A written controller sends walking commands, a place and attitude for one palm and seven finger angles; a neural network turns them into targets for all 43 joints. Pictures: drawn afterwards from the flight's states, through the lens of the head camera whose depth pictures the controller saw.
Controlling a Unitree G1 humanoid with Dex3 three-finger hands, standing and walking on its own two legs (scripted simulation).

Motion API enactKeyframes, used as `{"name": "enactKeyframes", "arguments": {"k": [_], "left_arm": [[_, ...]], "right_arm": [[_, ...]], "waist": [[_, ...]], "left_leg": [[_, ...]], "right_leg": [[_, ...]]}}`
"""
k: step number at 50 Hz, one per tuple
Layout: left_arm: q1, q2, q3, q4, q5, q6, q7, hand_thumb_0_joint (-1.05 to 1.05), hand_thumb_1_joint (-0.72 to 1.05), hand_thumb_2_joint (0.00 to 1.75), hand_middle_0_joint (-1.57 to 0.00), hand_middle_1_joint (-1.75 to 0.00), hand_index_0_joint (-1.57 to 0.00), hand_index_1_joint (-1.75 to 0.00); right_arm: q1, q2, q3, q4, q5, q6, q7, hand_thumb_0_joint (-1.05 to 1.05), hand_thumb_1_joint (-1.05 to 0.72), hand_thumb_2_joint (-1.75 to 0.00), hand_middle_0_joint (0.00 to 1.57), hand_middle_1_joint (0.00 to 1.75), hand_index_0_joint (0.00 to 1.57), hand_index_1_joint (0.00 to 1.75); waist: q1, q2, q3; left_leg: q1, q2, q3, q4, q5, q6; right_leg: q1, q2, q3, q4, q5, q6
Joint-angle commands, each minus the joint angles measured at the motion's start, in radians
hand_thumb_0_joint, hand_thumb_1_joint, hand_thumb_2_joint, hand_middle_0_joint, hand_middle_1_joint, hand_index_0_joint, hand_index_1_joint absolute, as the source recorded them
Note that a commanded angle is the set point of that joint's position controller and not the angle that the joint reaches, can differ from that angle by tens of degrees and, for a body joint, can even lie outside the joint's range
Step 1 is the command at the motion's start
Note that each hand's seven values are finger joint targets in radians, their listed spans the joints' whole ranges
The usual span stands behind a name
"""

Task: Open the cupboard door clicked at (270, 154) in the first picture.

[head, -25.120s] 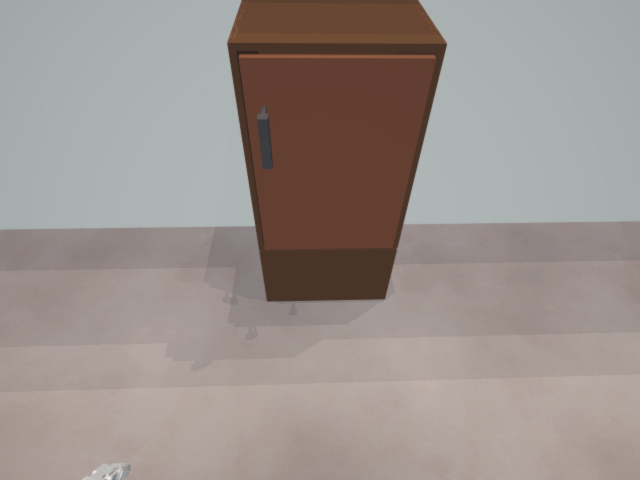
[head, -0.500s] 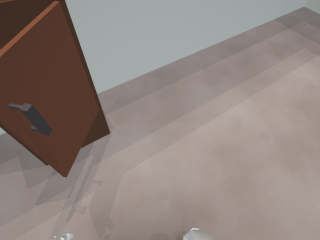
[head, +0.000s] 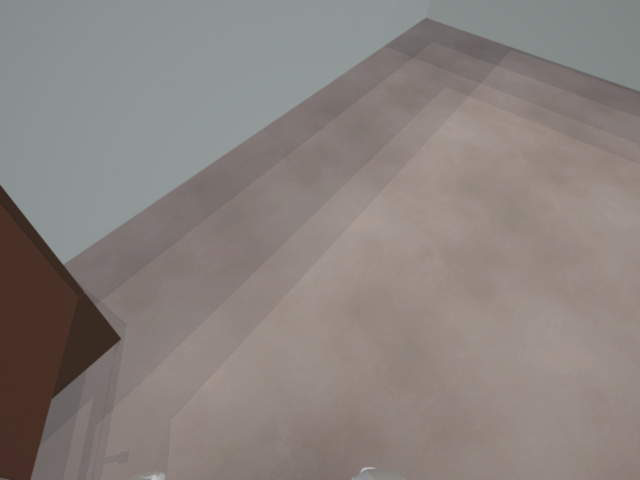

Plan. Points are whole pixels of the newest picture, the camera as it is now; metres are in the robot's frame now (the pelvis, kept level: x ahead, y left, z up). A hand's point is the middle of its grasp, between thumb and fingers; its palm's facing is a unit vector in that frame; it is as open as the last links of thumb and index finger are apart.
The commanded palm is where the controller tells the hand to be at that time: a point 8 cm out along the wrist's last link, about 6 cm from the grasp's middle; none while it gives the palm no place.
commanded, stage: walk to a spot facing it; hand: left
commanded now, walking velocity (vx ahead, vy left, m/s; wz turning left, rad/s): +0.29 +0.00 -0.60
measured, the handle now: out of the picture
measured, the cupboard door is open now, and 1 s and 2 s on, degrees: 45 45 45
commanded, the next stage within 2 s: turn to face it in 1.40 s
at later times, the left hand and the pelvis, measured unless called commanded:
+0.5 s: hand (269, 396) +0.26 +0.08 -0.16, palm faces -0.27 -0.94 -0.19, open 7.3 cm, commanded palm none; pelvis +0.15 -0.08 +0.01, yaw -17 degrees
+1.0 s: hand (323, 255) +0.54 +0.00 -0.15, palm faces -0.45 -0.87 -0.18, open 7.4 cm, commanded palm none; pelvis +0.37 -0.13 +0.01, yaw -28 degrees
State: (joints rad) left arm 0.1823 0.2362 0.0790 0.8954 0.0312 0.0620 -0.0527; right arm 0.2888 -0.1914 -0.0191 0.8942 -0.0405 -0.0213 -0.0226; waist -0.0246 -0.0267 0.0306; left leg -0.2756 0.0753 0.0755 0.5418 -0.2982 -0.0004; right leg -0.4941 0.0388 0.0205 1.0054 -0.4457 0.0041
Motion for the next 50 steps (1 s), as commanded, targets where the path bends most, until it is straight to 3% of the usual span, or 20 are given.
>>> {"name": "enactKeyframes", "arguments": {"k": [1, 9, 11, 12, 13, 14, 15, 18, 20, 29, 31, 32, 33, 34, 35, 36, 37, 39, 41, 50], "left_arm": [[-0.102, 0.041, 0.018, -0.119, 0.001, -0.046, -0.022, 0.00, 0.90, 0.90, -0.20, -0.30, -0.20, -0.30], [-0.194, 0.022, -0.005, -0.125, -0.004, -0.062, -0.025, 0.00, 0.90, 0.90, -0.20, -0.30, -0.20, -0.30], [-0.120, 0.042, 0.006, -0.096, -0.003, -0.065, -0.024, 0.00, 0.90, 0.90, -0.20, -0.30, -0.20, -0.30], [0.030, 0.082, 0.018, -0.046, -0.002, -0.073, -0.017, 0.00, 0.90, 0.90, -0.20, -0.30, -0.20, -0.30], [0.223, 0.188, 0.048, 0.011, 0.003, -0.087, -0.003, 0.00, 0.90, 0.90, -0.20, -0.30, -0.20, -0.30], [0.344, 0.301, 0.076, 0.046, -0.011, -0.090, 0.022, 0.00, 0.90, 0.90, -0.20, -0.30, -0.20, -0.30], [0.311, 0.295, 0.075, 0.045, -0.025, -0.088, 0.036, 0.00, 0.90, 0.90, -0.20, -0.30, -0.20, -0.30], [0.082, 0.156, 0.031, -0.008, -0.019, -0.095, 0.050, 0.00, 0.90, 0.90, -0.20, -0.30, -0.20, -0.30], [0.048, 0.124, 0.026, -0.012, -0.009, -0.110, 0.051, 0.00, 0.90, 0.90, -0.20, -0.30, -0.20, -0.30], [0.139, 0.135, 0.026, 0.061, -0.007, -0.133, 0.045, 0.00, 0.90, 0.90, -0.20, -0.30, -0.20, -0.30], [0.134, 0.131, 0.026, 0.064, -0.013, -0.129, 0.046, 0.00, 0.90, 0.90, -0.20, -0.30, -0.20, -0.30], [0.115, 0.119, 0.026, 0.062, -0.016, -0.128, 0.046, 0.00, 0.90, 0.90, -0.20, -0.30, -0.20, -0.30], [0.110, 0.096, 0.021, 0.055, -0.019, -0.126, 0.041, 0.00, 0.90, 0.90, -0.20, -0.30, -0.20, -0.30], [0.172, 0.033, 0.010, 0.050, -0.025, -0.123, 0.036, 0.00, 0.90, 0.90, -0.20, -0.30, -0.20, -0.30], [0.144, 0.041, 0.002, 0.024, -0.024, -0.130, 0.035, 0.00, 0.90, 0.90, -0.20, -0.30, -0.20, -0.30], [0.081, 0.049, 0.005, 0.005, -0.015, -0.132, 0.031, 0.00, 0.90, 0.90, -0.20, -0.30, -0.20, -0.30], [0.053, 0.046, 0.010, 0.018, -0.004, -0.130, 0.030, 0.00, 0.90, 0.90, -0.20, -0.30, -0.20, -0.30], [0.072, 0.028, 0.010, 0.037, 0.002, -0.113, 0.015, 0.00, 0.90, 0.90, -0.20, -0.30, -0.20, -0.30], [0.090, -0.006, 0.003, 0.047, 0.003, -0.094, 0.007, 0.00, 0.90, 0.90, -0.20, -0.30, -0.20, -0.30], [-0.117, -0.020, -0.015, -0.017, -0.002, -0.076, -0.006, 0.00, 0.90, 0.90, -0.20, -0.30, -0.20, -0.30]], "right_arm": [[0.069, -0.182, -0.051, -0.025, 0.001, -0.036, -0.015, 0.00, -0.90, -0.90, 0.20, 0.30, 0.20, 0.30], [0.194, -0.195, -0.063, 0.036, -0.002, -0.035, 0.002, 0.00, -0.90, -0.90, 0.20, 0.30, 0.20, 0.30], [0.159, -0.202, -0.062, 0.029, 0.000, -0.032, 0.003, 0.00, -0.90, -0.90, 0.20, 0.30, 0.20, 0.30], [0.124, -0.200, -0.059, 0.020, 0.008, -0.032, 0.007, 0.00, -0.90, -0.90, 0.20, 0.30, 0.20, 0.30], [0.071, -0.158, -0.048, -0.011, 0.029, -0.037, 0.020, 0.00, -0.90, -0.90, 0.20, 0.30, 0.20, 0.30], [-0.013, -0.098, -0.033, -0.077, 0.038, -0.039, 0.023, 0.00, -0.90, -0.90, 0.20, 0.30, 0.20, 0.30], [-0.075, -0.148, -0.044, -0.078, 0.031, -0.034, 0.018, 0.00, -0.90, -0.90, 0.20, 0.30, 0.20, 0.30], [-0.065, -0.125, -0.054, -0.029, 0.018, -0.017, 0.020, 0.00, -0.90, -0.90, 0.20, 0.30, 0.20, 0.30], [-0.017, -0.091, -0.054, 0.004, 0.011, -0.004, 0.025, 0.00, -0.90, -0.90, 0.20, 0.30, 0.20, 0.30], [-0.179, -0.070, -0.052, -0.055, 0.020, -0.036, 0.041, 0.00, -0.90, -0.90, 0.20, 0.30, 0.20, 0.30], [-0.145, -0.084, -0.053, -0.038, 0.018, -0.046, 0.036, 0.00, -0.90, -0.90, 0.20, 0.30, 0.20, 0.30], [-0.063, -0.108, -0.059, -0.009, 0.016, -0.052, 0.028, 0.00, -0.90, -0.90, 0.20, 0.30, 0.20, 0.30], [0.070, -0.167, -0.073, 0.034, 0.010, -0.058, 0.016, 0.00, -0.90, -0.90, 0.20, 0.30, 0.20, 0.30], [0.213, -0.286, -0.103, 0.065, -0.009, -0.061, 0.007, 0.00, -0.90, -0.90, 0.20, 0.30, 0.20, 0.30], [0.276, -0.295, -0.095, 0.067, -0.008, -0.047, 0.002, 0.00, -0.90, -0.90, 0.20, 0.30, 0.20, 0.30], [0.214, -0.270, -0.088, 0.049, -0.004, -0.040, 0.002, 0.00, -0.90, -0.90, 0.20, 0.30, 0.20, 0.30], [0.147, -0.210, -0.072, 0.043, -0.003, -0.046, 0.004, 0.00, -0.90, -0.90, 0.20, 0.30, 0.20, 0.30], [0.045, -0.130, -0.048, 0.024, 0.003, -0.059, 0.002, 0.00, -0.90, -0.90, 0.20, 0.30, 0.20, 0.30], [0.065, -0.106, -0.039, 0.051, 0.008, -0.076, -0.003, 0.00, -0.90, -0.90, 0.20, 0.30, 0.20, 0.30], [0.168, -0.126, -0.044, 0.119, 0.005, -0.062, 0.008, 0.00, -0.90, -0.90, 0.20, 0.30, 0.20, 0.30]], "waist": [[0.000, 0.183, 0.034], [-0.056, 0.224, 0.001], [-0.003, 0.190, -0.014], [0.077, 0.090, -0.068], [0.173, -0.131, -0.168], [0.209, -0.359, -0.188], [0.196, -0.241, -0.119], [0.062, -0.115, -0.004], [0.018, -0.098, -0.011], [0.049, -0.081, 0.006], [0.022, -0.065, 0.012], [-0.024, -0.028, -0.004], [-0.076, 0.073, -0.077], [-0.110, 0.343, -0.198], [-0.124, 0.360, -0.219], [-0.104, 0.211, -0.094], [-0.069, 0.174, -0.042], [-0.003, 0.177, 0.039], [0.017, 0.165, -0.002], [-0.016, 0.147, 0.058]], "left_leg": [[0.141, 0.238, -0.151, -0.345, -0.047, 0.084], [0.219, 0.268, 0.050, -0.238, 0.239, 0.077], [0.148, 0.267, 0.097, -0.131, 0.262, 0.056], [0.033, 0.220, 0.145, 0.068, 0.317, 0.024], [-0.226, 0.130, 0.230, 0.371, 0.182, -0.024], [-0.481, -0.006, 0.150, 0.650, -0.336, -0.055], [-0.558, 0.040, -0.029, 0.753, -0.291, -0.040], [-0.408, 0.106, -0.059, 0.649, -0.083, -0.063], [-0.306, 0.083, -0.036, 0.548, -0.030, -0.069], [-0.231, 0.010, -0.018, 0.125, 0.072, -0.056], [-0.084, -0.016, 0.003, 0.026, 0.120, -0.044], [0.069, -0.026, 0.003, -0.040, 0.146, -0.035], [0.286, 0.032, -0.072, -0.077, 0.100, -0.003], [0.502, 0.316, -0.436, -0.135, 0.004, 0.094], [0.488, 0.442, -0.624, -0.274, -0.084, 0.174], [0.379, 0.453, -0.617, -0.300, -0.112, 0.207], [0.234, 0.391, -0.525, -0.318, -0.108, 0.165], [0.089, 0.316, -0.317, -0.345, -0.049, 0.105], [0.126, 0.252, -0.159, -0.328, 0.201, 0.078], [0.155, 0.246, 0.047, -0.356, 0.237, 0.106]], "right_leg": [[-0.198, -0.098, -0.037, 0.084, 0.134, 0.021], [0.000, -0.071, -0.167, -0.316, 0.103, -0.002], [0.174, -0.049, -0.183, -0.407, 0.131, -0.027], [0.415, -0.022, -0.178, -0.481, 0.166, -0.056], [0.715, -0.214, 0.097, -0.569, 0.028, -0.138], [0.782, -0.463, 0.563, -0.727, 0.106, -0.243], [0.723, -0.456, 0.552, -0.754, 0.117, -0.273], [0.383, -0.333, 0.290, -0.776, 0.186, -0.208], [0.301, -0.281, 0.189, -0.782, 0.274, -0.197], [0.404, -0.261, 0.200, -0.732, 0.388, -0.195], [0.346, -0.242, 0.177, -0.681, 0.412, -0.171], [0.265, -0.203, 0.146, -0.599, 0.422, -0.147], [0.158, -0.140, 0.098, -0.400, 0.419, -0.110], [-0.055, -0.008, -0.027, -0.069, 0.074, -0.055], [-0.144, 0.019, -0.004, 0.185, -0.134, -0.049], [-0.207, -0.056, 0.028, 0.286, -0.082, -0.054], [-0.215, -0.083, 0.030, 0.336, 0.006, -0.048], [-0.174, -0.136, 0.022, 0.303, 0.129, -0.032], [-0.157, -0.132, 0.004, 0.238, 0.200, -0.015], [-0.076, -0.135, -0.114, -0.250, 0.296, -0.014]]}}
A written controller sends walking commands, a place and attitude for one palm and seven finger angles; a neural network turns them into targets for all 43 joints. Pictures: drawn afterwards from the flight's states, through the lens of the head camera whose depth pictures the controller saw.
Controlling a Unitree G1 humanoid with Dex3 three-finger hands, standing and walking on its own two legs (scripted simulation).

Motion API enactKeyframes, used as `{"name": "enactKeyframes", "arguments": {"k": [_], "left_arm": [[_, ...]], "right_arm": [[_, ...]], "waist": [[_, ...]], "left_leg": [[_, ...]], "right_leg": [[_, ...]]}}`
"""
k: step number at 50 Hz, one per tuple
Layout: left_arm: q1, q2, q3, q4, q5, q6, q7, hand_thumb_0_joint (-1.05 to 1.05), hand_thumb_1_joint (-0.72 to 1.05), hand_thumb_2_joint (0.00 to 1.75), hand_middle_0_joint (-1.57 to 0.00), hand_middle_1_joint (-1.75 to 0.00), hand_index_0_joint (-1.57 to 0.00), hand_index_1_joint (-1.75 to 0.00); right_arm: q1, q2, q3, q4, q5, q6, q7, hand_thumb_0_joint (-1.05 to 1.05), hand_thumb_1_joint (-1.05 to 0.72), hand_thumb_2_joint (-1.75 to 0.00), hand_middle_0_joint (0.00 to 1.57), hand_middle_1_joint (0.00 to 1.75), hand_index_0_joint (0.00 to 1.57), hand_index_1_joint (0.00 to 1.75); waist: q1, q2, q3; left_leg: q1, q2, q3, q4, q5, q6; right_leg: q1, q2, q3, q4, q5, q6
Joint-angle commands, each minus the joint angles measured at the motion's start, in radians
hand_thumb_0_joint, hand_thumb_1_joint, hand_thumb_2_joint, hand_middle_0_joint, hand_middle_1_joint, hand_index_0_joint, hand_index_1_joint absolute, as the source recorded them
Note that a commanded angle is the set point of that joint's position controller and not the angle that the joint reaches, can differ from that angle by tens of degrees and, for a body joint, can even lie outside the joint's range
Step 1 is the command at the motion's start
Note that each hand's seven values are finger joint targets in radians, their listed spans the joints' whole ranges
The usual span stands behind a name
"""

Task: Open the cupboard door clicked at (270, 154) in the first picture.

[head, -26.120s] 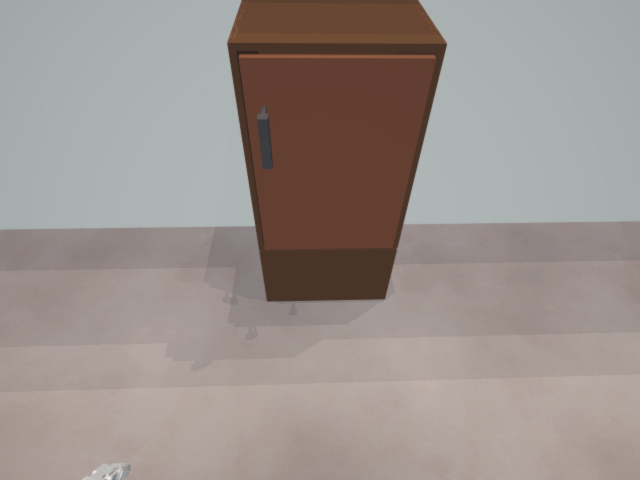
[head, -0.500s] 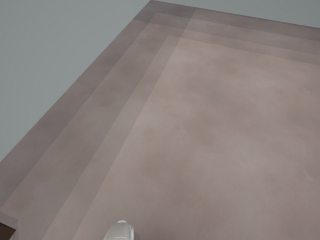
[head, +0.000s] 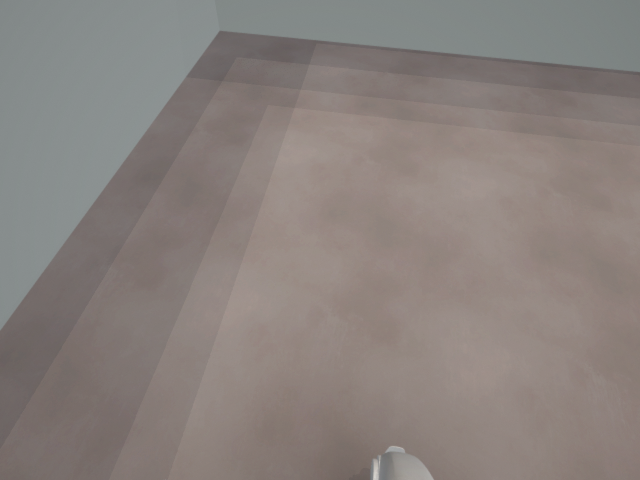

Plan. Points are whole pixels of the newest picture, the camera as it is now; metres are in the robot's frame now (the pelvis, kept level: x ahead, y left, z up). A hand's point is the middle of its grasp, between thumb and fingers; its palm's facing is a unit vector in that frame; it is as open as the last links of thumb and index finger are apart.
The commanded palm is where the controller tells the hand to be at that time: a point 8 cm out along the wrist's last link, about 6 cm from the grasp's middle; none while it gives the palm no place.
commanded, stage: walk to a spot facing it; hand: left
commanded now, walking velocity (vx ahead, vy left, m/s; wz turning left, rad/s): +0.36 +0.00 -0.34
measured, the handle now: out of the picture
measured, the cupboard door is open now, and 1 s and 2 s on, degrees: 45 45 45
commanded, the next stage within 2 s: turn to face it in 0.40 s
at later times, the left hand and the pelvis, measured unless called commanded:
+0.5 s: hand (259, 408) +0.25 +0.11 -0.17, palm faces +0.01 -0.98 -0.20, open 7.2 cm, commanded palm none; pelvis +0.23 -0.08 +0.00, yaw -2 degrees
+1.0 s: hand (258, 291) +0.46 +0.14 -0.17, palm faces +0.22 -0.95 -0.22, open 7.4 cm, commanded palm none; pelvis +0.38 -0.08 -0.01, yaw +13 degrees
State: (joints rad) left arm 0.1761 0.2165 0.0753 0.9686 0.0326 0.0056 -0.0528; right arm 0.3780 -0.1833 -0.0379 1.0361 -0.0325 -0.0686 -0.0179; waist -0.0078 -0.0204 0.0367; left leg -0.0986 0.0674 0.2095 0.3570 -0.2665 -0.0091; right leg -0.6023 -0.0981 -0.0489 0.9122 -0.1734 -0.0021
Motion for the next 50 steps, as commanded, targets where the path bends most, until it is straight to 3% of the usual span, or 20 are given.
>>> {"name": "enactKeyframes", "arguments": {"k": [1, 4, 6, 7, 8, 9, 11, 14, 18, 26, 29, 30, 31, 32, 33, 34, 36, 40, 46, 50], "left_arm": [[-0.126, 0.002, -0.008, -0.090, -0.004, -0.020, -0.006, 0.00, 0.90, 0.90, -0.20, -0.30, -0.20, -0.30], [-0.092, 0.035, -0.002, -0.079, -0.006, -0.027, -0.001, 0.00, 0.90, 0.90, -0.20, -0.30, -0.20, -0.30], [0.171, 0.102, 0.020, 0.005, -0.001, -0.045, 0.008, 0.00, 0.90, 0.90, -0.20, -0.30, -0.20, -0.30], [0.333, 0.216, 0.052, 0.052, 0.005, -0.057, 0.024, 0.00, 0.90, 0.90, -0.20, -0.30, -0.20, -0.30], [0.377, 0.279, 0.060, 0.063, -0.022, -0.055, 0.037, 0.00, 0.90, 0.90, -0.20, -0.30, -0.20, -0.30], [0.303, 0.247, 0.053, 0.048, -0.030, -0.048, 0.051, 0.00, 0.90, 0.90, -0.20, -0.30, -0.20, -0.30], [0.172, 0.148, 0.021, 0.022, -0.029, -0.056, 0.057, 0.00, 0.90, 0.90, -0.20, -0.30, -0.20, -0.30], [0.102, 0.079, 0.000, 0.017, -0.020, -0.078, 0.057, 0.00, 0.90, 0.90, -0.20, -0.30, -0.20, -0.30], [0.144, 0.041, -0.003, 0.041, -0.020, -0.102, 0.055, 0.00, 0.90, 0.90, -0.20, -0.30, -0.20, -0.30], [0.230, 0.057, -0.026, 0.106, -0.015, -0.108, 0.072, 0.00, 0.90, 0.90, -0.20, -0.30, -0.20, -0.30], [0.223, 0.087, -0.021, 0.108, -0.011, -0.097, 0.078, 0.00, 0.90, 0.90, -0.20, -0.30, -0.20, -0.30], [0.211, 0.101, -0.017, 0.097, -0.014, -0.093, 0.079, 0.00, 0.90, 0.90, -0.20, -0.30, -0.20, -0.30], [0.208, 0.109, -0.014, 0.088, -0.019, -0.086, 0.079, 0.00, 0.90, 0.90, -0.20, -0.30, -0.20, -0.30], [0.226, 0.104, -0.011, 0.072, -0.027, -0.078, 0.077, 0.00, 0.90, 0.90, -0.20, -0.30, -0.20, -0.30], [0.271, 0.058, -0.019, 0.042, -0.049, -0.073, 0.075, 0.00, 0.90, 0.90, -0.20, -0.30, -0.20, -0.30], [0.198, 0.076, -0.024, -0.001, -0.042, -0.065, 0.081, 0.00, 0.90, 0.90, -0.20, -0.30, -0.20, -0.30], [0.110, 0.044, -0.013, -0.046, -0.023, -0.047, 0.080, 0.00, 0.90, 0.90, -0.20, -0.30, -0.20, -0.30], [0.159, 0.029, 0.001, -0.029, -0.016, -0.002, 0.064, 0.00, 0.90, 0.90, -0.20, -0.30, -0.20, -0.30], [0.044, 0.041, 0.012, -0.106, -0.014, 0.018, 0.065, 0.00, 0.90, 0.90, -0.20, -0.30, -0.20, -0.30], [0.033, 0.057, 0.012, -0.135, -0.018, 0.009, 0.068, 0.00, 0.90, 0.90, -0.20, -0.30, -0.20, -0.30]], "right_arm": [[0.087, -0.134, -0.026, -0.017, -0.006, -0.012, 0.003, 0.00, -0.90, -0.90, 0.20, 0.30, 0.20, 0.30], [0.090, -0.153, -0.025, -0.005, -0.008, -0.002, 0.004, 0.00, -0.90, -0.90, 0.20, 0.30, 0.20, 0.30], [0.057, -0.150, -0.019, -0.006, 0.004, -0.001, 0.007, 0.00, -0.90, -0.90, 0.20, 0.30, 0.20, 0.30], [0.071, -0.097, -0.011, -0.028, 0.022, -0.006, 0.017, 0.00, -0.90, -0.90, 0.20, 0.30, 0.20, 0.30], [0.041, -0.087, -0.010, -0.063, 0.029, -0.006, 0.016, 0.00, -0.90, -0.90, 0.20, 0.30, 0.20, 0.30], [-0.024, -0.115, -0.024, -0.066, 0.024, 0.002, 0.016, 0.00, -0.90, -0.90, 0.20, 0.30, 0.20, 0.30], [-0.066, -0.074, -0.024, -0.046, 0.019, 0.005, 0.012, 0.00, -0.90, -0.90, 0.20, 0.30, 0.20, 0.30], [0.020, -0.023, -0.019, 0.006, 0.009, 0.035, 0.018, 0.00, -0.90, -0.90, 0.20, 0.30, 0.20, 0.30], [-0.032, -0.003, -0.022, -0.013, 0.007, 0.047, 0.029, 0.00, -0.90, -0.90, 0.20, 0.30, 0.20, 0.30], [-0.260, -0.019, -0.015, -0.080, 0.019, 0.035, 0.042, 0.00, -0.90, -0.90, 0.20, 0.30, 0.20, 0.30], [-0.219, -0.041, -0.014, -0.071, 0.016, 0.033, 0.034, 0.00, -0.90, -0.90, 0.20, 0.30, 0.20, 0.30], [-0.155, -0.058, -0.016, -0.054, 0.012, 0.035, 0.030, 0.00, -0.90, -0.90, 0.20, 0.30, 0.20, 0.30], [-0.073, -0.087, -0.021, -0.031, 0.006, 0.035, 0.026, 0.00, -0.90, -0.90, 0.20, 0.30, 0.20, 0.30], [0.025, -0.157, -0.033, -0.019, -0.004, 0.034, 0.018, 0.00, -0.90, -0.90, 0.20, 0.30, 0.20, 0.30], [0.095, -0.243, -0.049, -0.023, -0.008, 0.030, 0.008, 0.00, -0.90, -0.90, 0.20, 0.30, 0.20, 0.30], [0.103, -0.260, -0.051, -0.019, 0.014, 0.042, 0.001, 0.00, -0.90, -0.90, 0.20, 0.30, 0.20, 0.30], [-0.040, -0.221, -0.043, -0.063, 0.016, 0.037, -0.008, 0.00, -0.90, -0.90, 0.20, 0.30, 0.20, 0.30], [-0.171, -0.180, -0.028, -0.108, 0.010, 0.036, -0.012, 0.00, -0.90, -0.90, 0.20, 0.30, 0.20, 0.30], [-0.170, -0.216, -0.062, -0.133, 0.002, 0.065, 0.001, 0.00, -0.90, -0.90, 0.20, 0.30, 0.20, 0.30], [-0.172, -0.225, -0.081, -0.150, 0.003, 0.083, 0.003, 0.00, -0.90, -0.90, 0.20, 0.30, 0.20, 0.30]], "waist": [[-0.035, 0.143, 0.064], [-0.002, 0.118, 0.049], [0.122, 0.017, -0.080], [0.177, -0.234, -0.212], [0.167, -0.326, -0.254], [0.143, -0.179, -0.130], [0.070, -0.093, -0.054], [-0.014, -0.081, -0.039], [-0.019, -0.063, 0.000], [0.015, -0.073, 0.076], [-0.018, -0.086, 0.049], [-0.054, -0.089, 0.026], [-0.086, -0.066, -0.029], [-0.115, 0.048, -0.128], [-0.109, 0.275, -0.258], [-0.111, 0.204, -0.259], [-0.057, 0.125, -0.061], [0.029, 0.130, -0.089], [0.004, 0.138, -0.111], [0.007, 0.191, -0.120]], "left_leg": [[-0.026, 0.264, -0.084, -0.165, 0.204, 0.113], [-0.042, 0.273, -0.062, -0.064, 0.272, 0.094], [-0.157, 0.184, 0.017, 0.289, 0.396, 0.039], [-0.415, 0.061, 0.088, 0.628, 0.091, -0.005], [-0.567, -0.014, -0.037, 0.880, -0.347, -0.019], [-0.613, 0.041, -0.149, 0.941, -0.278, -0.005], [-0.574, 0.104, -0.188, 0.893, -0.118, -0.018], [-0.428, 0.100, -0.161, 0.740, -0.031, -0.034], [-0.493, 0.083, -0.153, 0.625, 0.087, -0.044], [-0.528, 0.032, -0.124, 0.376, 0.116, -0.003], [-0.381, -0.040, -0.072, 0.300, 0.083, 0.031], [-0.301, -0.065, -0.062, 0.261, 0.129, 0.043], [-0.167, -0.075, -0.062, 0.212, 0.259, 0.056], [0.044, 0.041, -0.210, 0.214, 0.560, 0.117], [0.261, 0.323, -0.594, 0.197, 0.998, 0.286], [0.167, 0.367, -0.678, 0.103, 0.933, 0.344], [-0.083, 0.331, -0.638, 0.008, 0.536, 0.295], [-0.267, 0.181, -0.437, -0.040, 0.330, 0.181], [-0.273, 0.136, -0.524, -0.064, 0.032, 0.174], [-0.270, 0.110, -0.574, 0.003, 0.101, 0.160]], "right_leg": [[0.064, 0.007, -0.051, -0.192, 0.014, -0.014], [0.231, 0.040, -0.074, -0.278, -0.030, -0.042], [0.616, 0.060, -0.042, -0.362, -0.040, -0.088], [0.875, -0.183, 0.303, -0.456, -0.135, -0.173], [0.907, -0.352, 0.620, -0.633, -0.092, -0.246], [0.799, -0.333, 0.571, -0.664, -0.103, -0.257], [0.592, -0.254, 0.360, -0.648, 0.100, -0.207], [0.432, -0.167, 0.150, -0.695, 0.182, -0.164], [0.469, -0.145, 0.095, -0.735, 0.214, -0.169], [0.636, -0.186, -0.002, -0.660, 0.593, -0.142], [0.646, -0.180, -0.060, -0.508, 0.880, -0.102], [0.635, -0.166, -0.103, -0.401, 0.929, -0.077], [0.589, -0.142, -0.131, -0.250, 0.886, -0.046], [0.438, -0.081, -0.152, -0.042, 0.602, 0.001], [0.181, 0.060, -0.130, 0.305, -0.236, 0.047], [0.164, 0.080, 0.010, 0.442, -0.458, 0.029], [0.043, 0.026, 0.068, 0.444, -0.365, 0.046], [0.172, 0.017, 0.052, 0.268, -0.234, 0.067], [0.181, 0.055, 0.027, 0.020, -0.220, 0.074], [0.298, 0.103, 0.018, -0.212, -0.218, 0.065]]}}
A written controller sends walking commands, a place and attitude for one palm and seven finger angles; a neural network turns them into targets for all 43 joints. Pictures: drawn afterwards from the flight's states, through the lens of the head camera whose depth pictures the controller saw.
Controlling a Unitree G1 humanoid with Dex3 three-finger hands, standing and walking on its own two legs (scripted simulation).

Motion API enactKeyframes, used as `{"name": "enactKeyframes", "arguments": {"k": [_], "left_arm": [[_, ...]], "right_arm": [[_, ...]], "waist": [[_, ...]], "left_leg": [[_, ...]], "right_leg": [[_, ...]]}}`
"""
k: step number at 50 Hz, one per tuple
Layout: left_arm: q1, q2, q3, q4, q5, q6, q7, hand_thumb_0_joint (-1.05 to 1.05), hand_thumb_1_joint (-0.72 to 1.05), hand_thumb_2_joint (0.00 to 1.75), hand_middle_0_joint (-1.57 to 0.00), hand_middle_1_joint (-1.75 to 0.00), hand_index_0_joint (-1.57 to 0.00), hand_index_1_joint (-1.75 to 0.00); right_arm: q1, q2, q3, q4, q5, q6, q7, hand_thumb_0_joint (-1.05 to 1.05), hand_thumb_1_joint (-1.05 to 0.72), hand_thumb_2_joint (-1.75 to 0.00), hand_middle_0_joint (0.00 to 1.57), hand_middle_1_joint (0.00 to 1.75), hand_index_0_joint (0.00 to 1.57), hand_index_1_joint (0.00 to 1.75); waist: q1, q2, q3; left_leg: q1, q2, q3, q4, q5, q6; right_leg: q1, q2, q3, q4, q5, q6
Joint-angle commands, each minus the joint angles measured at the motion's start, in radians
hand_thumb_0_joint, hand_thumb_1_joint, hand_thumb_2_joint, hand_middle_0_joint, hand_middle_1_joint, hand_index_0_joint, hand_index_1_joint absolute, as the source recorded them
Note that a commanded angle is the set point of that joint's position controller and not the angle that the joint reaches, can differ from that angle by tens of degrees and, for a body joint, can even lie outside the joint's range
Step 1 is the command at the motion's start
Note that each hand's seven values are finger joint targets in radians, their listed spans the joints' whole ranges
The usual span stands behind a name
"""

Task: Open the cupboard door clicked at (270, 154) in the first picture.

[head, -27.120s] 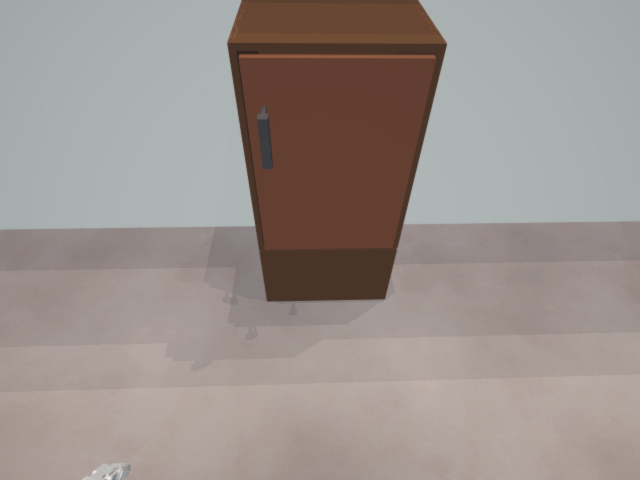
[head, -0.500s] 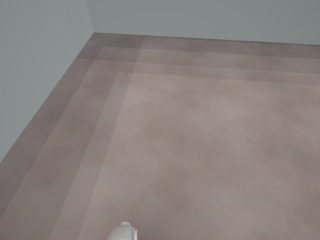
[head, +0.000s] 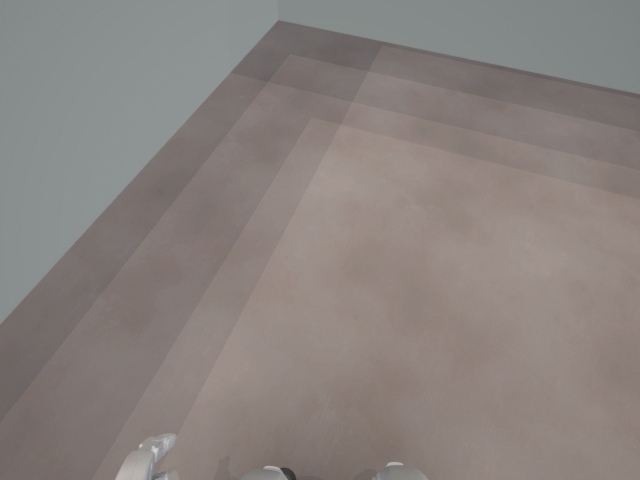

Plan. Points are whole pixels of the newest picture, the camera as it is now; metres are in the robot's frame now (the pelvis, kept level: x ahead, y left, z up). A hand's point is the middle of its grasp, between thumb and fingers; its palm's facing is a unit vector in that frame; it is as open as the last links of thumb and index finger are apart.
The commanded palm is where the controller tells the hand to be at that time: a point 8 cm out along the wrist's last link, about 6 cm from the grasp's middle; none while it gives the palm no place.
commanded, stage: turn to face it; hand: left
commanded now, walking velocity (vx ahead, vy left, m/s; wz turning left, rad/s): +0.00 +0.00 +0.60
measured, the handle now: out of the picture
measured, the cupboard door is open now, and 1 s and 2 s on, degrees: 45 45 45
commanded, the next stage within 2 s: none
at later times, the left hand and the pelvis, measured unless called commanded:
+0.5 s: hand out of the picture +0.02 +0.18 -0.19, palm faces +0.35 -0.91 -0.24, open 7.4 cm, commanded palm none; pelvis +0.06 -0.03 -0.02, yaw +20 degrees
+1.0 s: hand out of the picture +0.05 +0.11 -0.15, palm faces +0.61 -0.76 -0.23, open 7.4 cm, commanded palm none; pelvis +0.11 -0.08 +0.01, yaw +39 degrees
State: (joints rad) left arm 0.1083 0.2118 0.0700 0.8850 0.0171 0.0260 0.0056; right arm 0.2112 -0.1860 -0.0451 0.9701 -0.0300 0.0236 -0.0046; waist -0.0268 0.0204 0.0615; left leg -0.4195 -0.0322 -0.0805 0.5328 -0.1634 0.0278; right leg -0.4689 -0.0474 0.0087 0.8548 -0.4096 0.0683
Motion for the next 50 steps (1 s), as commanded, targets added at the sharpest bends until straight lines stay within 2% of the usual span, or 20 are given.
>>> {"name": "enactKeyframes", "arguments": {"k": [1, 2, 4, 5, 6, 9, 14, 18, 20, 21, 22, 23, 27, 36, 37, 39, 40, 43, 45, 50], "left_arm": [[0.124, 0.070, 0.020, -0.049, -0.005, -0.016, 0.011, 0.00, 0.90, 0.90, -0.20, -0.30, -0.20, -0.30], [0.164, 0.099, 0.027, -0.043, -0.005, -0.023, 0.016, 0.00, 0.90, 0.90, -0.20, -0.30, -0.20, -0.30], [0.200, 0.262, 0.055, -0.058, 0.018, -0.033, 0.029, 0.00, 0.90, 0.90, -0.20, -0.30, -0.20, -0.30], [0.152, 0.246, 0.043, -0.071, 0.010, -0.031, 0.034, 0.00, 0.90, 0.90, -0.20, -0.30, -0.20, -0.30], [0.075, 0.188, 0.027, -0.087, 0.008, -0.035, 0.034, 0.00, 0.90, 0.90, -0.20, -0.30, -0.20, -0.30], [0.059, 0.139, 0.012, -0.084, 0.002, -0.039, 0.031, 0.00, 0.90, 0.90, -0.20, -0.30, -0.20, -0.30], [0.177, 0.182, 0.020, -0.045, 0.007, -0.042, 0.026, 0.00, 0.90, 0.90, -0.20, -0.30, -0.20, -0.30], [0.173, 0.223, 0.033, -0.050, 0.006, -0.041, 0.020, 0.00, 0.90, 0.90, -0.20, -0.30, -0.20, -0.30], [0.140, 0.212, 0.030, -0.065, -0.007, -0.040, 0.015, 0.00, 0.90, 0.90, -0.20, -0.30, -0.20, -0.30], [0.119, 0.137, 0.013, -0.102, -0.017, -0.034, 0.006, 0.00, 0.90, 0.90, -0.20, -0.30, -0.20, -0.30], [0.062, 0.131, 0.002, -0.136, -0.010, -0.019, 0.014, 0.00, 0.90, 0.90, -0.20, -0.30, -0.20, -0.30], [0.053, 0.147, 0.007, -0.152, -0.005, -0.009, 0.022, 0.00, 0.90, 0.90, -0.20, -0.30, -0.20, -0.30], [0.066, 0.133, 0.016, -0.091, 0.001, 0.007, 0.006, 0.00, 0.90, 0.90, -0.20, -0.30, -0.20, -0.30], [0.155, 0.122, 0.018, -0.080, -0.004, -0.005, 0.002, 0.00, 0.90, 0.90, -0.20, -0.30, -0.20, -0.30], [0.199, 0.143, 0.026, -0.073, -0.002, -0.013, 0.005, 0.00, 0.90, 0.90, -0.20, -0.30, -0.20, -0.30], [0.221, 0.302, 0.051, -0.091, 0.020, -0.028, 0.022, 0.00, 0.90, 0.90, -0.20, -0.30, -0.20, -0.30], [0.183, 0.280, 0.040, -0.103, 0.009, -0.026, 0.027, 0.00, 0.90, 0.90, -0.20, -0.30, -0.20, -0.30], [0.044, 0.171, 0.013, -0.130, 0.005, -0.029, 0.026, 0.00, 0.90, 0.90, -0.20, -0.30, -0.20, -0.30], [0.073, 0.158, 0.011, -0.123, 0.007, -0.034, 0.027, 0.00, 0.90, 0.90, -0.20, -0.30, -0.20, -0.30], [0.207, 0.210, 0.033, -0.068, 0.012, -0.037, 0.027, 0.00, 0.90, 0.90, -0.20, -0.30, -0.20, -0.30]], "right_arm": [[-0.015, -0.219, -0.075, -0.091, 0.004, -0.006, -0.010, 0.00, -0.90, -0.90, 0.20, 0.30, 0.20, 0.30], [-0.032, -0.201, -0.075, -0.103, 0.011, -0.004, -0.007, 0.00, -0.90, -0.90, 0.20, 0.30, 0.20, 0.30], [-0.062, -0.102, -0.065, -0.150, 0.020, -0.008, 0.004, 0.00, -0.90, -0.90, 0.20, 0.30, 0.20, 0.30], [-0.064, -0.149, -0.071, -0.148, 0.010, -0.004, 0.009, 0.00, -0.90, -0.90, 0.20, 0.30, 0.20, 0.30], [-0.028, -0.132, -0.069, -0.134, 0.008, 0.003, 0.015, 0.00, -0.90, -0.90, 0.20, 0.30, 0.20, 0.30], [-0.027, -0.108, -0.055, -0.109, 0.013, 0.015, 0.026, 0.00, -0.90, -0.90, 0.20, 0.30, 0.20, 0.30], [-0.133, -0.087, -0.031, -0.138, 0.018, 0.014, 0.035, 0.00, -0.90, -0.90, 0.20, 0.30, 0.20, 0.30], [-0.110, -0.116, -0.027, -0.147, 0.016, 0.004, 0.031, 0.00, -0.90, -0.90, 0.20, 0.30, 0.20, 0.30], [0.040, -0.195, -0.051, -0.113, 0.007, -0.006, 0.027, 0.00, -0.90, -0.90, 0.20, 0.30, 0.20, 0.30], [0.124, -0.315, -0.081, -0.104, 0.002, -0.016, 0.019, 0.00, -0.90, -0.90, 0.20, 0.30, 0.20, 0.30], [0.186, -0.367, -0.089, -0.086, 0.016, -0.006, 0.010, 0.00, -0.90, -0.90, 0.20, 0.30, 0.20, 0.30], [0.146, -0.357, -0.084, -0.093, 0.013, -0.001, 0.008, 0.00, -0.90, -0.90, 0.20, 0.30, 0.20, 0.30], [-0.038, -0.262, -0.056, -0.141, 0.007, -0.012, -0.013, 0.00, -0.90, -0.90, 0.20, 0.30, 0.20, 0.30], [-0.118, -0.273, -0.079, -0.168, 0.006, 0.009, 0.000, 0.00, -0.90, -0.90, 0.20, 0.30, 0.20, 0.30], [-0.134, -0.254, -0.077, -0.176, 0.012, 0.010, 0.002, 0.00, -0.90, -0.90, 0.20, 0.30, 0.20, 0.30], [-0.139, -0.141, -0.062, -0.216, 0.023, 0.009, 0.013, 0.00, -0.90, -0.90, 0.20, 0.30, 0.20, 0.30], [-0.138, -0.182, -0.069, -0.210, 0.015, 0.014, 0.018, 0.00, -0.90, -0.90, 0.20, 0.30, 0.20, 0.30], [-0.080, -0.156, -0.067, -0.150, 0.009, 0.031, 0.030, 0.00, -0.90, -0.90, 0.20, 0.30, 0.20, 0.30], [-0.090, -0.126, -0.053, -0.149, 0.015, 0.028, 0.035, 0.00, -0.90, -0.90, 0.20, 0.30, 0.20, 0.30], [-0.166, -0.087, -0.028, -0.162, 0.022, 0.010, 0.036, 0.00, -0.90, -0.90, 0.20, 0.30, 0.20, 0.30]], "waist": [[0.040, 0.143, -0.149], [0.067, 0.089, -0.157], [0.104, -0.356, -0.134], [0.074, -0.253, -0.104], [0.022, -0.185, -0.080], [0.008, -0.262, -0.081], [0.064, -0.214, -0.071], [0.040, -0.203, -0.121], [-0.045, -0.088, -0.222], [-0.089, 0.224, -0.267], [-0.104, 0.224, -0.294], [-0.081, 0.115, -0.249], [0.001, 0.152, -0.103], [0.053, 0.130, -0.102], [0.081, 0.081, -0.106], [0.112, -0.393, -0.102], [0.087, -0.308, -0.082], [0.003, -0.266, -0.049], [0.014, -0.258, -0.071], [0.088, -0.218, -0.125]], "left_leg": [[0.023, 0.187, -0.277, -0.139, 0.025, 0.104], [-0.054, 0.147, -0.255, -0.080, -0.002, 0.067], [-0.314, -0.055, 0.069, 0.368, -0.413, -0.073], [-0.268, 0.016, 0.030, 0.570, -0.434, -0.059], [-0.257, 0.041, 0.022, 0.647, -0.351, -0.062], [-0.249, 0.068, 0.097, 0.629, -0.266, -0.095], [-0.147, 0.045, 0.193, 0.332, -0.254, -0.094], [0.024, 0.005, 0.238, 0.104, -0.180, -0.062], [0.355, 0.075, 0.163, -0.060, 0.174, -0.018], [0.559, 0.378, -0.244, -0.075, 0.606, 0.142], [0.550, 0.489, -0.371, -0.077, 0.833, 0.256], [0.465, 0.492, -0.287, -0.093, 0.580, 0.262], [0.223, 0.290, -0.175, -0.166, 0.263, 0.143], [0.021, 0.200, -0.209, -0.107, 0.008, 0.091], [-0.046, 0.156, -0.184, -0.041, -0.047, 0.057], [-0.243, -0.055, 0.063, 0.436, -0.445, -0.067], [-0.208, 0.014, 0.008, 0.627, -0.444, -0.051], [-0.182, 0.064, 0.049, 0.739, -0.270, -0.080], [-0.160, 0.064, 0.099, 0.596, -0.271, -0.096], [-0.072, 0.039, 0.189, 0.220, -0.303, -0.089]], "right_leg": [[0.243, 0.062, -0.044, -0.262, 0.072, -0.008], [0.372, 0.034, -0.019, -0.408, 0.146, -0.016], [0.464, -0.439, 0.420, -0.637, 0.154, -0.181], [0.337, -0.472, 0.359, -0.602, 0.281, -0.231], [0.306, -0.396, 0.239, -0.571, 0.354, -0.230], [0.396, -0.263, -0.001, -0.465, 0.740, -0.180], [0.486, -0.270, -0.079, -0.398, 0.936, -0.156], [0.466, -0.281, -0.121, -0.271, 0.995, -0.138], [0.276, -0.248, -0.178, -0.017, 0.754, -0.066], [-0.047, -0.085, -0.189, 0.233, -0.024, 0.012], [-0.135, -0.047, -0.057, 0.374, -0.278, 0.012], [-0.138, -0.076, -0.003, 0.396, -0.255, 0.004], [-0.084, -0.059, 0.006, 0.311, -0.047, 0.015], [0.260, 0.045, -0.072, -0.223, 0.079, 0.003], [0.358, 0.020, -0.056, -0.360, 0.148, -0.003], [0.395, -0.427, 0.418, -0.645, 0.096, -0.166], [0.278, -0.456, 0.379, -0.631, 0.127, -0.219], [0.237, -0.283, 0.101, -0.550, 0.303, -0.177], [0.327, -0.259, -0.013, -0.499, 0.549, -0.168], [0.511, -0.306, -0.060, -0.373, 0.854, -0.177]]}}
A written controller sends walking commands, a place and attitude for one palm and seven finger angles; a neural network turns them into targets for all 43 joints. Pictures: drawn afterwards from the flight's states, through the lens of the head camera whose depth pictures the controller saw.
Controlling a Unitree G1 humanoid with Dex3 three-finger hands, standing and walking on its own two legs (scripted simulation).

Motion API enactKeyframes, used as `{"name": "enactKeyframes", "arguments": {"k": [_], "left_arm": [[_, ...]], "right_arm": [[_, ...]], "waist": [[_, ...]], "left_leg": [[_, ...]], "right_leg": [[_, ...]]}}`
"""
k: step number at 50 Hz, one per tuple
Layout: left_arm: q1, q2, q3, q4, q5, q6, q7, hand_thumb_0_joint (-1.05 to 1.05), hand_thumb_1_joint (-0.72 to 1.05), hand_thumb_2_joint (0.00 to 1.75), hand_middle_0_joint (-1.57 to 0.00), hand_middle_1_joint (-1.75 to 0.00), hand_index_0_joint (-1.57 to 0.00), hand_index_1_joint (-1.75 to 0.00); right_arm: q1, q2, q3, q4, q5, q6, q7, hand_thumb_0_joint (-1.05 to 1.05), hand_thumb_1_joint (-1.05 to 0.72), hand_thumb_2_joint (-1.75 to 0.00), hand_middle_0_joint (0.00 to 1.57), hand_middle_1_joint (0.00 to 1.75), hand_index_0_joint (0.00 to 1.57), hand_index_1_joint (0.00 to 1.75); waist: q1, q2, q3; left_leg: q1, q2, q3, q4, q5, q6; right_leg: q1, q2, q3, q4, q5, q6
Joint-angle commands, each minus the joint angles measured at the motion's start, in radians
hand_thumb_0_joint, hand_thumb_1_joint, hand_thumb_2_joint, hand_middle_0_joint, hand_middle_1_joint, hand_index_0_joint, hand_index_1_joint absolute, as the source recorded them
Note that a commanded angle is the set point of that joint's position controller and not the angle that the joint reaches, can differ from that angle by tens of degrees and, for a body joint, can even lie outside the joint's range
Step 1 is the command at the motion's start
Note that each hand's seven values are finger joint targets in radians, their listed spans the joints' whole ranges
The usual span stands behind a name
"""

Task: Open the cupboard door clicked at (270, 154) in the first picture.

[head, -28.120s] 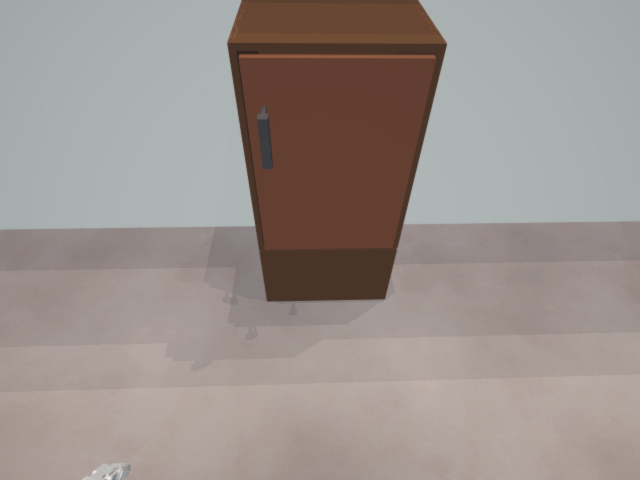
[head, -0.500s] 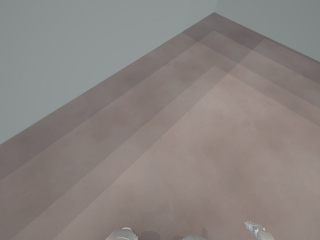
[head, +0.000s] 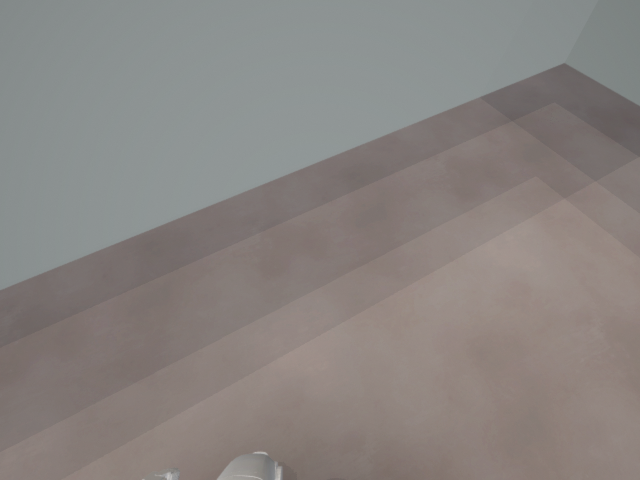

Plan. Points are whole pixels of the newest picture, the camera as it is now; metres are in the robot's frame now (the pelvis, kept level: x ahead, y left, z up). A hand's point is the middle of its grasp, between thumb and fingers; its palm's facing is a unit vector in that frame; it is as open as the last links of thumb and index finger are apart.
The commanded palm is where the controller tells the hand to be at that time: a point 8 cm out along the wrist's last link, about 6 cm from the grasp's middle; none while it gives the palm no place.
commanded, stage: turn to face it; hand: left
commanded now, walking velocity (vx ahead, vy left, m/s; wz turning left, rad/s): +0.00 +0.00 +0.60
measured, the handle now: out of the picture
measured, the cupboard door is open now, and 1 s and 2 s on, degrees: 45 45 45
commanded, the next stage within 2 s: none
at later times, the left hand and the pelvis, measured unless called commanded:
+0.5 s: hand out of the picture +0.08 +0.22 -0.16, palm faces +0.29 -0.91 -0.29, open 7.4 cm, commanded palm none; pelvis +0.02 -0.03 -0.01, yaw +17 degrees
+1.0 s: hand out of the picture -0.06 +0.19 -0.19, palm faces +0.59 -0.77 -0.21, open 7.4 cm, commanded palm none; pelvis +0.02 -0.01 -0.01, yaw +36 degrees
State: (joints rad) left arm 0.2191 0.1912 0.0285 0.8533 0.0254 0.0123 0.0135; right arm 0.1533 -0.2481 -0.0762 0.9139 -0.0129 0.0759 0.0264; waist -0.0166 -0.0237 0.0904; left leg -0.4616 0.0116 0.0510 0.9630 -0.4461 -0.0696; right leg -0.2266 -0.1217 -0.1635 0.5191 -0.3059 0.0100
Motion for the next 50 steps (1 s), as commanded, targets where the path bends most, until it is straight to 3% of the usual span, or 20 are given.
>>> {"name": "enactKeyframes", "arguments": {"k": [1, 4, 5, 6, 7, 12, 20, 23, 24, 25, 26, 27, 29, 31, 37, 41, 42, 43, 44, 50], "left_arm": [[0.090, 0.242, 0.078, -0.031, 0.004, -0.021, 0.018, 0.00, 0.90, 0.90, -0.20, -0.30, -0.20, -0.30], [0.040, 0.236, 0.081, -0.035, -0.008, -0.017, 0.008, 0.00, 0.90, 0.90, -0.20, -0.30, -0.20, -0.30], [0.030, 0.195, 0.075, -0.061, -0.017, -0.010, 0.003, 0.00, 0.90, 0.90, -0.20, -0.30, -0.20, -0.30], [-0.029, 0.121, 0.050, -0.109, -0.020, -0.003, 0.001, 0.00, 0.90, 0.90, -0.20, -0.30, -0.20, -0.30], [-0.086, 0.157, 0.049, -0.124, -0.010, 0.011, 0.008, 0.00, 0.90, 0.90, -0.20, -0.30, -0.20, -0.30], [-0.060, 0.144, 0.058, -0.059, -0.009, 0.023, -0.006, 0.00, 0.90, 0.90, -0.20, -0.30, -0.20, -0.30], [-0.067, 0.130, 0.053, -0.073, -0.015, 0.019, -0.005, 0.00, 0.90, 0.90, -0.20, -0.30, -0.20, -0.30], [0.039, 0.153, 0.064, -0.050, -0.017, 0.001, 0.002, 0.00, 0.90, 0.90, -0.20, -0.30, -0.20, -0.30], [0.083, 0.225, 0.078, -0.045, -0.004, -0.012, 0.011, 0.00, 0.90, 0.90, -0.20, -0.30, -0.20, -0.30], [0.084, 0.306, 0.092, -0.052, 0.008, -0.017, 0.018, 0.00, 0.90, 0.90, -0.20, -0.30, -0.20, -0.30], [0.062, 0.295, 0.080, -0.061, -0.001, -0.015, 0.022, 0.00, 0.90, 0.90, -0.20, -0.30, -0.20, -0.30], [-0.008, 0.252, 0.068, -0.079, 0.000, -0.015, 0.020, 0.00, 0.90, 0.90, -0.20, -0.30, -0.20, -0.30], [-0.088, 0.191, 0.054, -0.095, -0.007, -0.011, 0.021, 0.00, 0.90, 0.90, -0.20, -0.30, -0.20, -0.30], [-0.054, 0.171, 0.048, -0.088, -0.007, -0.020, 0.020, 0.00, 0.90, 0.90, -0.20, -0.30, -0.20, -0.30], [0.079, 0.235, 0.071, -0.035, 0.002, -0.021, 0.019, 0.00, 0.90, 0.90, -0.20, -0.30, -0.20, -0.30], [0.045, 0.242, 0.081, -0.035, -0.007, -0.015, 0.010, 0.00, 0.90, 0.90, -0.20, -0.30, -0.20, -0.30], [0.028, 0.221, 0.077, -0.047, -0.014, -0.012, 0.006, 0.00, 0.90, 0.90, -0.20, -0.30, -0.20, -0.30], [0.009, 0.146, 0.060, -0.087, -0.022, -0.005, -0.003, 0.00, 0.90, 0.90, -0.20, -0.30, -0.20, -0.30], [-0.069, 0.143, 0.045, -0.117, -0.013, 0.009, 0.005, 0.00, 0.90, 0.90, -0.20, -0.30, -0.20, -0.30], [-0.045, 0.149, 0.061, -0.041, -0.006, 0.024, -0.006, 0.00, 0.90, 0.90, -0.20, -0.30, -0.20, -0.30]], "right_arm": [[-0.092, -0.029, 0.004, -0.104, 0.007, -0.044, 0.004, 0.00, -0.90, -0.90, 0.20, 0.30, 0.20, 0.30], [0.020, -0.078, -0.010, -0.080, 0.002, -0.052, 0.002, 0.00, -0.90, -0.90, 0.20, 0.30, 0.20, 0.30], [0.098, -0.172, -0.034, -0.062, -0.007, -0.060, -0.004, 0.00, -0.90, -0.90, 0.20, 0.30, 0.20, 0.30], [0.174, -0.270, -0.061, -0.053, -0.010, -0.059, -0.015, 0.00, -0.90, -0.90, 0.20, 0.30, 0.20, 0.30], [0.216, -0.279, -0.059, -0.025, -0.007, -0.052, -0.023, 0.00, -0.90, -0.90, 0.20, 0.30, 0.20, 0.30], [0.030, -0.180, -0.026, -0.072, -0.009, -0.067, -0.045, 0.00, -0.90, -0.90, 0.20, 0.30, 0.20, 0.30], [0.016, -0.199, -0.043, -0.079, -0.016, -0.052, -0.036, 0.00, -0.90, -0.90, 0.20, 0.30, 0.20, 0.30], [-0.032, -0.184, -0.048, -0.097, -0.005, -0.045, -0.033, 0.00, -0.90, -0.90, 0.20, 0.30, 0.20, 0.30], [-0.029, -0.131, -0.043, -0.109, 0.006, -0.046, -0.027, 0.00, -0.90, -0.90, 0.20, 0.30, 0.20, 0.30], [-0.036, -0.069, -0.034, -0.134, 0.006, -0.048, -0.023, 0.00, -0.90, -0.90, 0.20, 0.30, 0.20, 0.30], [-0.045, -0.119, -0.039, -0.129, -0.002, -0.043, -0.019, 0.00, -0.90, -0.90, 0.20, 0.30, 0.20, 0.30], [-0.005, -0.106, -0.038, -0.117, -0.005, -0.036, -0.010, 0.00, -0.90, -0.90, 0.20, 0.30, 0.20, 0.30], [0.008, -0.097, -0.043, -0.075, -0.006, -0.019, -0.003, 0.00, -0.90, -0.90, 0.20, 0.30, 0.20, 0.30], [-0.011, -0.072, -0.026, -0.077, -0.003, -0.022, 0.002, 0.00, -0.90, -0.90, 0.20, 0.30, 0.20, 0.30], [-0.101, -0.031, -0.001, -0.095, 0.005, -0.033, 0.006, 0.00, -0.90, -0.90, 0.20, 0.30, 0.20, 0.30], [-0.013, -0.070, -0.008, -0.079, 0.003, -0.046, 0.001, 0.00, -0.90, -0.90, 0.20, 0.30, 0.20, 0.30], [0.067, -0.122, -0.024, -0.059, -0.001, -0.054, -0.001, 0.00, -0.90, -0.90, 0.20, 0.30, 0.20, 0.30], [0.141, -0.243, -0.055, -0.052, -0.010, -0.062, -0.009, 0.00, -0.90, -0.90, 0.20, 0.30, 0.20, 0.30], [0.206, -0.278, -0.061, -0.032, -0.002, -0.052, -0.018, 0.00, -0.90, -0.90, 0.20, 0.30, 0.20, 0.30], [0.039, -0.176, -0.024, -0.070, -0.005, -0.071, -0.049, 0.00, -0.90, -0.90, 0.20, 0.30, 0.20, 0.30]], "waist": [[0.069, -0.188, -0.154], [-0.003, -0.118, -0.184], [-0.046, 0.102, -0.238], [-0.090, 0.358, -0.227], [-0.099, 0.230, -0.237], [-0.001, 0.182, -0.127], [0.001, 0.193, -0.124], [0.058, 0.130, -0.150], [0.082, -0.047, -0.169], [0.090, -0.319, -0.147], [0.076, -0.235, -0.128], [0.029, -0.173, -0.106], [-0.012, -0.237, -0.081], [-0.001, -0.219, -0.084], [0.067, -0.171, -0.130], [0.011, -0.163, -0.160], [-0.039, -0.030, -0.212], [-0.079, 0.312, -0.236], [-0.101, 0.290, -0.242], [-0.002, 0.133, -0.165]], "left_leg": [[0.009, -0.009, 0.066, -0.262, 0.002, 0.015], [0.260, -0.008, 0.049, -0.509, 0.247, 0.045], [0.450, 0.159, -0.163, -0.552, 0.491, 0.117], [0.521, 0.410, -0.501, -0.585, 0.897, 0.284], [0.501, 0.438, -0.477, -0.556, 0.898, 0.342], [0.295, 0.228, -0.301, -0.606, 0.577, 0.229], [0.193, 0.188, -0.376, -0.596, 0.421, 0.223], [0.065, 0.119, -0.365, -0.489, 0.364, 0.165], [-0.074, 0.027, -0.279, -0.339, 0.179, 0.102], [-0.196, -0.108, -0.084, -0.060, -0.143, 0.026], [-0.159, -0.042, -0.128, 0.154, -0.176, 0.039], [-0.134, -0.022, -0.135, 0.242, -0.086, 0.041], [-0.138, 0.013, -0.096, 0.305, 0.009, 0.016], [-0.133, 0.011, -0.050, 0.198, 0.024, -0.002], [-0.021, -0.008, 0.048, -0.170, -0.009, 0.005], [0.212, -0.025, 0.064, -0.444, 0.180, 0.038], [0.397, 0.041, -0.015, -0.530, 0.365, 0.069], [0.559, 0.337, -0.422, -0.564, 0.734, 0.217], [0.536, 0.417, -0.474, -0.553, 0.921, 0.309], [0.347, 0.224, -0.299, -0.607, 0.622, 0.224]], "right_leg": [[0.249, -0.239, 0.099, -0.020, 0.739, -0.113], [0.098, -0.209, 0.024, 0.141, 0.591, -0.033], [-0.113, -0.129, -0.026, 0.325, 0.263, 0.030], [-0.372, 0.006, 0.005, 0.551, -0.376, 0.093], [-0.397, -0.003, 0.138, 0.647, -0.370, 0.071], [-0.337, 0.017, 0.170, 0.623, -0.112, 0.077], [-0.130, 0.098, 0.134, 0.250, -0.122, 0.065], [0.114, 0.106, 0.125, -0.051, 0.059, 0.053], [0.249, -0.055, 0.288, -0.215, 0.020, 0.016], [0.236, -0.334, 0.565, -0.284, 0.087, -0.100], [0.096, -0.388, 0.546, -0.271, 0.154, -0.166], [0.022, -0.317, 0.436, -0.260, 0.100, -0.169], [0.021, -0.210, 0.281, -0.219, 0.226, -0.121], [0.098, -0.175, 0.172, -0.174, 0.460, -0.111], [0.237, -0.227, 0.111, -0.068, 0.697, -0.119], [0.122, -0.216, 0.042, 0.075, 0.604, -0.053], [-0.011, -0.186, 0.001, 0.227, 0.448, -0.004], [-0.324, -0.023, -0.030, 0.473, -0.215, 0.083], [-0.386, 0.002, 0.096, 0.603, -0.377, 0.077], [-0.352, 0.013, 0.180, 0.679, -0.076, 0.083]]}}
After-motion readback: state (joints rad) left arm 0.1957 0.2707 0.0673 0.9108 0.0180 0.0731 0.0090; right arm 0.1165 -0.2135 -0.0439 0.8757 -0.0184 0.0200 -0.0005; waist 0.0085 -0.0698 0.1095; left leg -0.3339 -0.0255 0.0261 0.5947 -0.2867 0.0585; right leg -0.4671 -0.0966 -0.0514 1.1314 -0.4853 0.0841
